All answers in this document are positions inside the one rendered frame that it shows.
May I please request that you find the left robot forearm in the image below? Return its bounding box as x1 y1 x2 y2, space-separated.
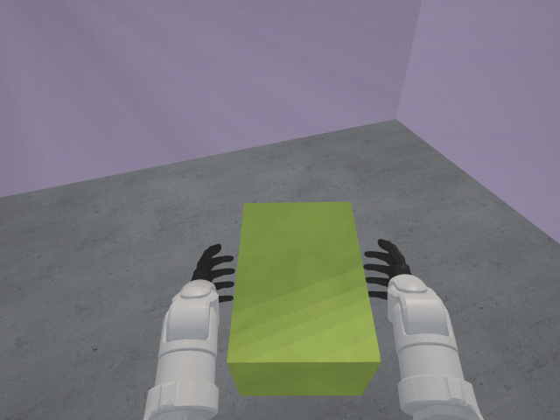
143 279 220 420

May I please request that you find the right robot forearm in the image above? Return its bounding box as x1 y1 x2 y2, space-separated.
388 274 484 420

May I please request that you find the robot right hand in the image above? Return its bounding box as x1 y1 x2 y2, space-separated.
363 239 411 300

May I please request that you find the robot left hand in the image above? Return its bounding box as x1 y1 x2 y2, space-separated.
191 244 235 303

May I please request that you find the carton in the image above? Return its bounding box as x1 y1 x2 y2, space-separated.
227 202 382 396

